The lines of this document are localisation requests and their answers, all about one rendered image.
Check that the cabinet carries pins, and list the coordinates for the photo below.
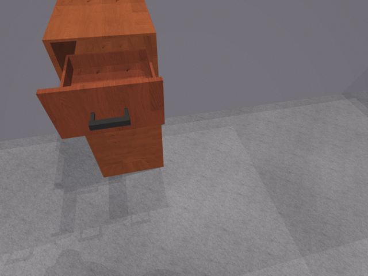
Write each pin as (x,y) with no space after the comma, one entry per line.
(91,26)

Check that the drawer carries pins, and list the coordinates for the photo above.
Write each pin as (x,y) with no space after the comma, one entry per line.
(105,83)

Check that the handle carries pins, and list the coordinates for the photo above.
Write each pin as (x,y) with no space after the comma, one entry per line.
(109,122)

